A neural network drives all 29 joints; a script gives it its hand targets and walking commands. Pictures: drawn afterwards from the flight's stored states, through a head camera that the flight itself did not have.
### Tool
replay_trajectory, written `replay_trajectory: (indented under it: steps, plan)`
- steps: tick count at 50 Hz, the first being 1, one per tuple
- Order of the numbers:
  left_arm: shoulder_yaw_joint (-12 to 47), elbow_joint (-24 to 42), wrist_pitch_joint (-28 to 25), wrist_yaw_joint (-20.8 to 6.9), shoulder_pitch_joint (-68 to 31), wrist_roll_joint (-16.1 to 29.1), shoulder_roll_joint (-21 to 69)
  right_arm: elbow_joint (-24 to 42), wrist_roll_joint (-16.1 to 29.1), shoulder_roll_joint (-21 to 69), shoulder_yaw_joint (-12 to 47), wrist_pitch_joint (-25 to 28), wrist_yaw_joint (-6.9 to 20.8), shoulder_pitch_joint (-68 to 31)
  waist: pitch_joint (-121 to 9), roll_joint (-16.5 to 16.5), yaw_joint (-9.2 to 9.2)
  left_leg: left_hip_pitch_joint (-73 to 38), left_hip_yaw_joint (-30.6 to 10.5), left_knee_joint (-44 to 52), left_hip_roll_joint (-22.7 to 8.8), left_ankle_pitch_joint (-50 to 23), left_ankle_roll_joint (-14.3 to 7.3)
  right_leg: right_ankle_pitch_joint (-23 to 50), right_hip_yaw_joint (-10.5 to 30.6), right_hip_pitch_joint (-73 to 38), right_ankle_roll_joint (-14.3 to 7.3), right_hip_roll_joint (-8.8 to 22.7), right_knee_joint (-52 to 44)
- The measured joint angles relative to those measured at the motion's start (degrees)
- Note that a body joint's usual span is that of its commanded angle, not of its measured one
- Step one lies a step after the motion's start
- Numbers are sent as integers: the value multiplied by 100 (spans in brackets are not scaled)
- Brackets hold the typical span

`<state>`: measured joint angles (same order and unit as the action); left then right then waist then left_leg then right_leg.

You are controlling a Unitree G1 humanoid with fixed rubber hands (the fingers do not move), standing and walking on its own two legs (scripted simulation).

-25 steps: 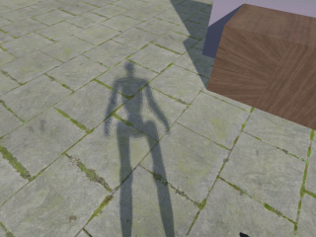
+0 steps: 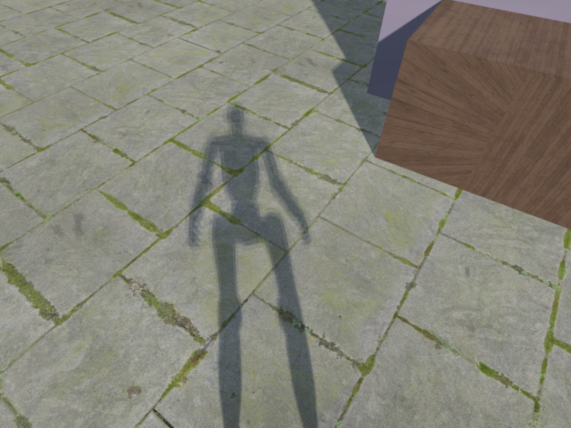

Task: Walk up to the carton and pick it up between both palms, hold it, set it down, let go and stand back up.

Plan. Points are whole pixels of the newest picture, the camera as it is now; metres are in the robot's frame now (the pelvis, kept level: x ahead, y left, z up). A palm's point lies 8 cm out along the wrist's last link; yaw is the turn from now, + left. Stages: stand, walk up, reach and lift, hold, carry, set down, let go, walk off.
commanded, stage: walk up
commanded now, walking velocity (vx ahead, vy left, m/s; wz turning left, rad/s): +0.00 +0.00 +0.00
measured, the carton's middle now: out of the picture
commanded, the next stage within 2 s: none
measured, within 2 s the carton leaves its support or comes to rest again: neither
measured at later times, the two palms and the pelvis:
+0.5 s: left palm (217, 384) +0.21 +0.10 -0.11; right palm out of the picture +0.07 -0.45 -0.15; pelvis +0.08 -0.15 -0.03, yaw -16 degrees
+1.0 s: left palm (309, 249) +0.47 -0.06 -0.12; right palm out of the picture +0.15 -0.50 -0.08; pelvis +0.27 -0.26 +0.00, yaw -28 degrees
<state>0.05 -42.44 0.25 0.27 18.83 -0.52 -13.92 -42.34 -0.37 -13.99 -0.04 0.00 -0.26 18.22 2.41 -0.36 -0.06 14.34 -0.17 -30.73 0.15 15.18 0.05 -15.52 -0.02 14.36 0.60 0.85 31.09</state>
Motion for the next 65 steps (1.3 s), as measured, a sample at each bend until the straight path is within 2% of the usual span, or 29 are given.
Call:
replay_trajectory:
  steps: [3,4,6,7,9,12,15,19,22,23,24,26,28,29,31,34,38,40,41,43,44,46,49,52,54,59,62,63,65]
  plan:
    - [-2,-18,0,0,9,2,-5,-33,5,2,10,-1,1,-8,-19,-1,5,-2,-6,6,-1,0,3,1,-4,-6,-2,-1,-11]
    - [-39,23,35,-73,40,-54,-29,-16,-85,28,-23,18,-3,-1,-31,45,-45,-9,68,-7,-8,48,-15,-235,79,85,-49,-16,151]
    - [-136,77,186,-259,150,-215,-76,21,-319,36,-104,102,-65,-3,-68,66,-115,-71,318,-18,-149,113,-65,-831,42,550,-59,-49,1180]
    - [-174,75,283,-344,193,-305,-104,13,-384,24,-145,145,-121,5,-95,48,-85,-118,423,-7,-247,174,-140,-925,-27,824,-40,-24,1771]
    - [-264,101,420,-481,207,-397,-197,-74,-446,0,-230,236,-217,50,-104,43,11,-260,567,113,-436,201,-248,-826,-24,1296,13,93,2599]
    - [-399,187,422,-617,140,-369,-381,-285,-478,-30,-351,315,-268,100,-6,143,29,-593,786,426,-678,125,-94,-342,235,1826,93,350,3007]
    - [-430,164,376,-739,92,-273,-460,-474,-463,-128,-456,337,-248,98,52,173,16,-957,1030,675,-897,137,29,30,314,2042,111,641,2621]
    - [-393,132,264,-842,90,-149,-342,-558,-484,-371,-584,321,-212,83,-40,4,42,-1236,1278,557,-1196,460,-49,161,83,1685,-35,907,1429]
    - [-408,150,97,-787,150,-156,-327,-512,-469,-467,-601,278,-204,129,-207,-63,11,-1198,1329,-59,-1462,1026,-265,70,-207,1097,-202,807,786]
    - [-437,85,27,-717,69,-150,-241,-523,-447,-541,-605,233,-177,88,-158,-249,-106,-1060,1163,-628,-1660,1177,-393,-10,-254,1120,-110,602,974]
    - [-426,50,-34,-641,0,-155,-166,-520,-422,-587,-603,156,-138,27,-104,-384,-197,-766,852,-1428,-1667,1411,-431,-107,-275,1187,-20,442,1239]
    - [-328,12,-75,-519,-62,-127,-70,-419,-318,-567,-532,30,-77,-72,-56,-410,-300,-2,406,-2870,-1215,1826,-399,-179,-248,1179,28,330,1408]
    - [-232,-20,-78,-410,-27,-97,-15,-272,-219,-487,-404,28,-32,-192,2,-369,-335,734,399,-3669,-825,1723,-373,-408,-134,895,-67,215,1058]
    - [-199,-26,-77,-363,16,-120,-5,-191,-174,-438,-342,69,-4,-276,71,-351,-363,1004,464,-3725,-715,1560,-351,-270,-113,737,-94,149,857]
    - [-152,-41,-85,-323,167,-174,-46,11,-128,-306,-249,178,49,-422,184,-262,-431,1366,595,-3331,-579,1399,-273,-14,-40,445,-123,24,518]
    - [-161,-141,-20,-332,419,-211,-166,261,-81,-97,-166,282,98,-484,132,-48,-488,1634,684,-2462,-464,1176,-187,-58,89,123,-214,-122,268]
    - [-204,-264,112,-398,606,-159,-301,428,-95,45,-185,288,107,-327,-123,209,-510,1346,698,-1280,-346,68,-180,-502,215,-159,-305,-212,406]
    - [-235,-295,151,-451,643,-129,-305,501,-127,4,-250,317,79,-148,-288,203,-424,933,730,-803,-309,-287,-167,-842,230,-231,-266,-281,684]
    - [-247,-303,162,-471,645,-125,-315,512,-156,-15,-289,332,47,-53,-365,231,-343,744,757,-704,-260,-191,-194,-1062,247,-230,-234,-279,907]
    - [-280,-333,192,-474,565,-157,-364,503,-291,33,-286,361,-60,82,-391,534,-193,592,990,-947,-123,201,-254,-1475,528,-28,-234,-194,1730]
    - [-273,-314,230,-459,513,-205,-341,505,-351,12,-260,379,-127,193,-384,548,-138,472,1063,-1019,-169,377,-247,-1493,542,198,-159,-263,2374]
    - [-233,-219,330,-445,348,-338,-280,363,-341,-53,-264,382,-235,472,-339,400,-9,138,1010,-899,-340,522,-187,-1363,208,677,-39,-320,3395]
    - [-259,-14,285,-471,-12,-359,-373,70,-311,-12,-240,419,-287,858,-93,407,124,-513,977,-173,-494,341,-1,-508,168,1456,35,-182,3884]
    - [-311,211,196,-554,-318,-238,-493,-132,-300,41,-188,465,-257,1134,157,523,168,-986,1096,441,-570,277,105,261,444,2176,38,22,3570]
    - [-297,257,192,-598,-500,-193,-464,-259,-273,41,-189,472,-217,1252,242,523,158,-1207,1198,689,-623,307,183,653,470,2465,53,159,3148]
    - [-131,231,192,-672,-838,-207,-180,-198,-239,39,-172,482,-160,1364,313,450,253,-1670,1499,988,-659,603,399,1331,47,2223,-49,346,1167]
    - [-56,189,169,-669,-976,-285,6,-107,-244,32,-133,415,-179,1404,233,374,353,-1899,1647,847,-710,997,507,1189,-193,1658,-213,239,251]
    - [-54,168,129,-642,-1023,-309,84,-108,-248,9,-133,369,-186,1396,213,275,324,-1902,1686,593,-821,1210,464,1052,-220,1499,-289,122,138]
    - [-37,114,19,-552,-1120,-340,242,-121,-258,-52,-136,243,-176,1200,348,-114,167,-1684,1566,-521,-1310,1076,37,748,-320,1438,-383,-286,479]
